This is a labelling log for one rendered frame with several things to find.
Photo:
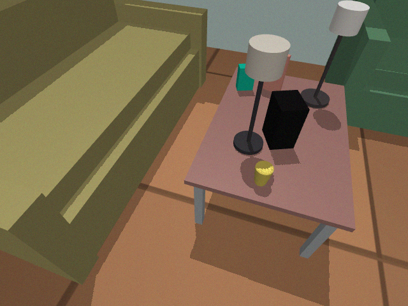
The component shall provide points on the sofa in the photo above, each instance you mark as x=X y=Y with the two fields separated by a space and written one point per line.
x=90 y=91

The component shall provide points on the armchair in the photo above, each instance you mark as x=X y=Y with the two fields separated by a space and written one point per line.
x=373 y=68

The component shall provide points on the desk lamp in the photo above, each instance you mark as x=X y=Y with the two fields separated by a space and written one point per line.
x=265 y=62
x=346 y=21

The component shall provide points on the coffee table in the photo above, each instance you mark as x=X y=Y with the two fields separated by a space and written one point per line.
x=312 y=180

